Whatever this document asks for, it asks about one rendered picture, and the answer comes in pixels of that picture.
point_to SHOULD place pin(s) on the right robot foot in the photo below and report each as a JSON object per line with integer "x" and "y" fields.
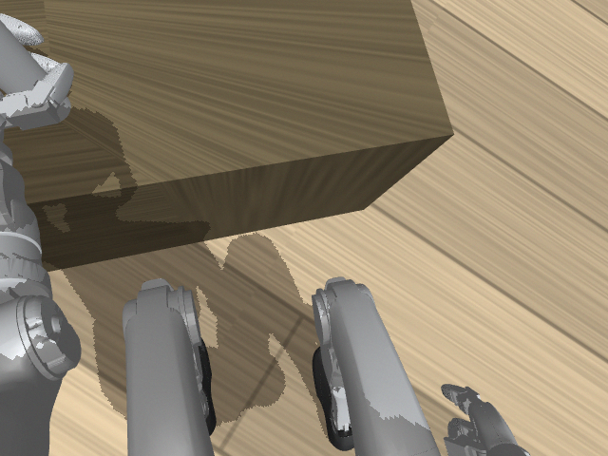
{"x": 340, "y": 439}

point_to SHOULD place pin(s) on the left robot arm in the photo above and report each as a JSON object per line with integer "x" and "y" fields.
{"x": 37, "y": 345}

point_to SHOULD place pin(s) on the left robot foot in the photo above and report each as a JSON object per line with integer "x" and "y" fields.
{"x": 210, "y": 416}

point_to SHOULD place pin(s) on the left robot hand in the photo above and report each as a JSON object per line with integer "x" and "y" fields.
{"x": 38, "y": 107}

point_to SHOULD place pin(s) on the right robot hand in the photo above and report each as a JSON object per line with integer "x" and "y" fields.
{"x": 486, "y": 429}

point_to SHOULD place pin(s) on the can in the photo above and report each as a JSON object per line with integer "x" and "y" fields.
{"x": 18, "y": 69}

